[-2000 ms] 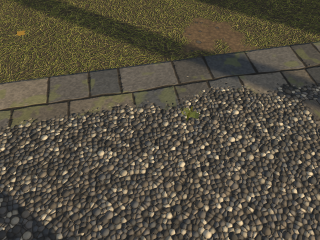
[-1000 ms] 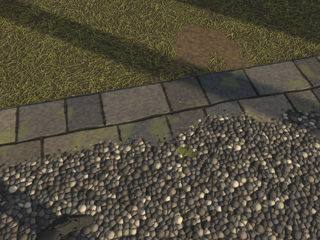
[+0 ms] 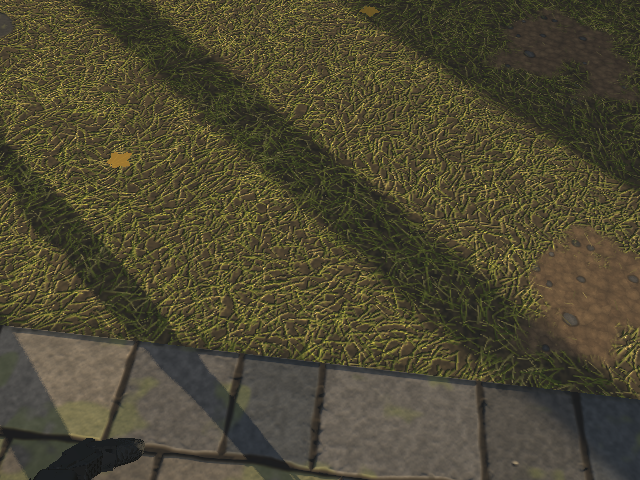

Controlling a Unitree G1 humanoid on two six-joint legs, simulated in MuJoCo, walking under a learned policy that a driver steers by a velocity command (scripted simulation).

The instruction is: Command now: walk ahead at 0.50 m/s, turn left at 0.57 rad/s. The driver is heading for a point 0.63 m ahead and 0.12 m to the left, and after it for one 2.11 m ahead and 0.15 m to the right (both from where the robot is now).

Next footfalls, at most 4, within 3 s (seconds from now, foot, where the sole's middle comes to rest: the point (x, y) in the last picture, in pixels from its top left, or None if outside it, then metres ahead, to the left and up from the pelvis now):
0.10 right None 0.24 -0.14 -0.78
0.64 left None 0.45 0.19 -0.78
1.22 right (239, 326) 0.86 0.13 -0.82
1.68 left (143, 249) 1.10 0.38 -0.82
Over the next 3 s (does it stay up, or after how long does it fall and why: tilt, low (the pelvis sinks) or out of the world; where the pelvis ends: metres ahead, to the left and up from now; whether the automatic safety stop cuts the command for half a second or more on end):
stays up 1.62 0.07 -0.04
